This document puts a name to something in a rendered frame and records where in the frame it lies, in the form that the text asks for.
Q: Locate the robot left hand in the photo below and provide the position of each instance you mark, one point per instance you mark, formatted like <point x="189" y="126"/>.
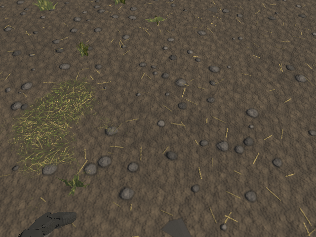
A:
<point x="48" y="222"/>

